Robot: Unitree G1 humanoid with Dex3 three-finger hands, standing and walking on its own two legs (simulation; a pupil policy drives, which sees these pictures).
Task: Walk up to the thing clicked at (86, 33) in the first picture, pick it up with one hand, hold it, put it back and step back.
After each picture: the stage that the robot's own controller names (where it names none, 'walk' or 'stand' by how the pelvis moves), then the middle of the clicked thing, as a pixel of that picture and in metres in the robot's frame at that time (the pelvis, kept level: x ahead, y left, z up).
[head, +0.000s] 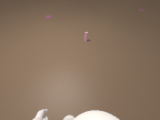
stand; (86, 37) +1.82 +0.10 -0.66
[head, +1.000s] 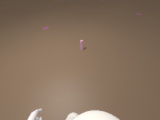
walk; (81, 45) +1.67 +0.28 -0.63
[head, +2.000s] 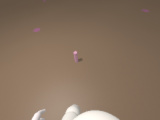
walk; (76, 57) +1.12 +0.34 -0.65
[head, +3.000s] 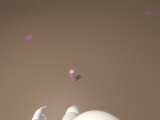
walk; (72, 75) +0.70 +0.30 -0.65
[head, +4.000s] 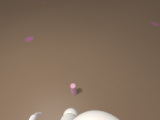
walk; (73, 89) +0.50 +0.22 -0.65
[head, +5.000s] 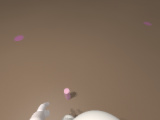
stand; (67, 94) +0.41 +0.23 -0.65
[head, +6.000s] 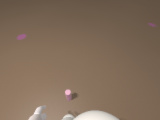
stand; (68, 95) +0.39 +0.21 -0.64
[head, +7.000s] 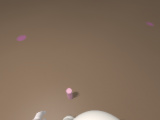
stand; (69, 94) +0.42 +0.21 -0.66
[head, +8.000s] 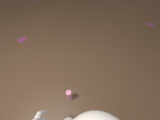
stand; (69, 95) +0.41 +0.22 -0.66
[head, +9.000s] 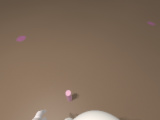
stand; (69, 96) +0.39 +0.22 -0.66
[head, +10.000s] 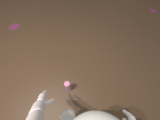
go down; (67, 86) +0.42 +0.22 -0.64
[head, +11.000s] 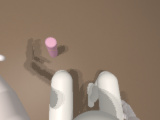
go down; (52, 49) +0.49 +0.25 -0.23
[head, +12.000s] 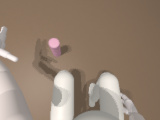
close in; (55, 49) +0.49 +0.24 -0.25
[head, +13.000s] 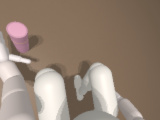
close in; (20, 41) +0.48 +0.29 -0.17
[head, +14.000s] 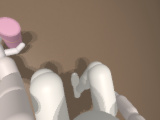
lift; (12, 38) +0.47 +0.29 -0.17
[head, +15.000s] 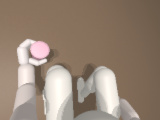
lift; (39, 53) +0.38 +0.25 -0.14
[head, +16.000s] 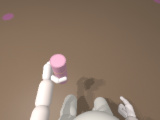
lift; (60, 71) +0.32 +0.18 +0.04
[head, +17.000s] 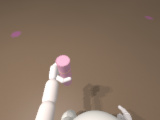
hold; (65, 72) +0.32 +0.15 +0.06
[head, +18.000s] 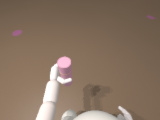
hold; (66, 73) +0.32 +0.15 +0.04
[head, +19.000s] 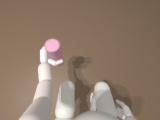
crouch; (56, 55) +0.43 +0.19 -0.03
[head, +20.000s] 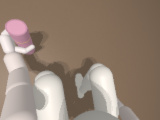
lower; (24, 41) +0.47 +0.26 -0.17
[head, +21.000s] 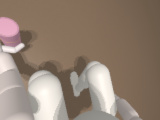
lower; (11, 39) +0.47 +0.28 -0.17
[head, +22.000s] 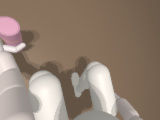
lower; (13, 38) +0.47 +0.28 -0.16
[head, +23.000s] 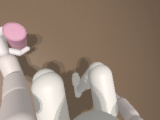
lower; (18, 42) +0.45 +0.28 -0.17
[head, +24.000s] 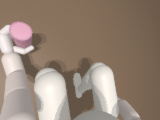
loosen; (23, 41) +0.45 +0.27 -0.17
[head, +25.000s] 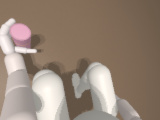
withdraw; (22, 41) +0.47 +0.26 -0.18
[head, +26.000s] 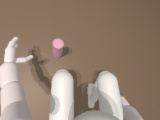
walk; (57, 50) +0.48 +0.22 -0.22
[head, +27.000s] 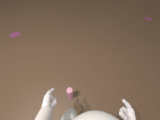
stand; (70, 93) +0.40 +0.17 -0.58
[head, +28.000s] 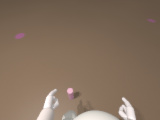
stand; (70, 94) +0.41 +0.18 -0.60
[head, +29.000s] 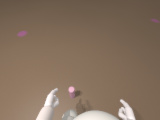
stand; (71, 92) +0.41 +0.18 -0.60
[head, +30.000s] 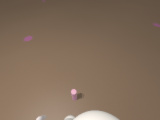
walk; (74, 95) +0.42 +0.17 -0.66
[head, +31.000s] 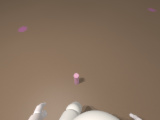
walk; (76, 79) +0.56 +0.16 -0.64
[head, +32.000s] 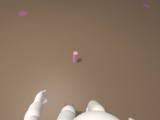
walk; (75, 57) +0.88 +0.16 -0.63
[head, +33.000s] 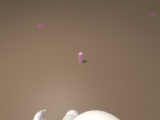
stand; (80, 58) +1.06 +0.20 -0.64
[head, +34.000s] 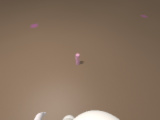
stand; (77, 59) +1.05 +0.19 -0.66
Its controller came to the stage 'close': yes
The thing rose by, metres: 0.70
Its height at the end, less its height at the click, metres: +0.00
